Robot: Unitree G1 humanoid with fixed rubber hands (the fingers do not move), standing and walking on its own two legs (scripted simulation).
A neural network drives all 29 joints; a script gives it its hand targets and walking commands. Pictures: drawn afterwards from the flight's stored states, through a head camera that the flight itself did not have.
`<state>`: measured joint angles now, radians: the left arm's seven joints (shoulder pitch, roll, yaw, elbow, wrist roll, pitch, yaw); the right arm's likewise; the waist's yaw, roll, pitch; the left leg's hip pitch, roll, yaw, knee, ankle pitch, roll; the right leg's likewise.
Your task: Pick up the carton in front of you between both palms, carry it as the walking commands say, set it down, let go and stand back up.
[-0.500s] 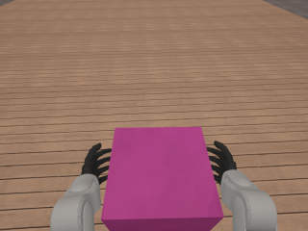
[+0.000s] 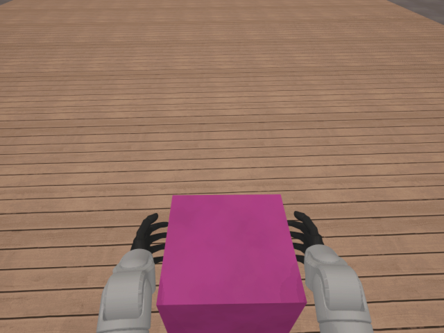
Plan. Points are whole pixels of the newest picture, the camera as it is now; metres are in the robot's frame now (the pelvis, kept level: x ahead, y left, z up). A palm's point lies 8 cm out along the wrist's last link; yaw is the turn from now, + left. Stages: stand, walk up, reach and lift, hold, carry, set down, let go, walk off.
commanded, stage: carry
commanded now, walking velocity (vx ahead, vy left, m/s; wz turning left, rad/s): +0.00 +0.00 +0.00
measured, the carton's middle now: (227, 274) +0.27 +0.00 -0.04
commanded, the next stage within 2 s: hold in 0.92 s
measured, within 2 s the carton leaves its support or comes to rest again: neither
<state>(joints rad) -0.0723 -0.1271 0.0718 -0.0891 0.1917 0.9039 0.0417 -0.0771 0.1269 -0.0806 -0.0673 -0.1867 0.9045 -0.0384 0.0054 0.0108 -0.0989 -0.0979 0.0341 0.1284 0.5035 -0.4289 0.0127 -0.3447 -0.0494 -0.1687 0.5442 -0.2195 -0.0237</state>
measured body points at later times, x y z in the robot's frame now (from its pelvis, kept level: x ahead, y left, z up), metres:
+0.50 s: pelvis -0.03 +0.00 +0.00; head -0.05 +0.00 +0.45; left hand +0.26 +0.15 +0.03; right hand +0.26 -0.15 +0.03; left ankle -0.10 +0.09 -0.73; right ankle +0.04 -0.11 -0.73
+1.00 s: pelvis -0.04 +0.00 +0.01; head -0.06 -0.01 +0.46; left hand +0.25 +0.15 +0.04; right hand +0.24 -0.15 +0.03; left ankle -0.10 +0.10 -0.73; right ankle +0.04 -0.12 -0.73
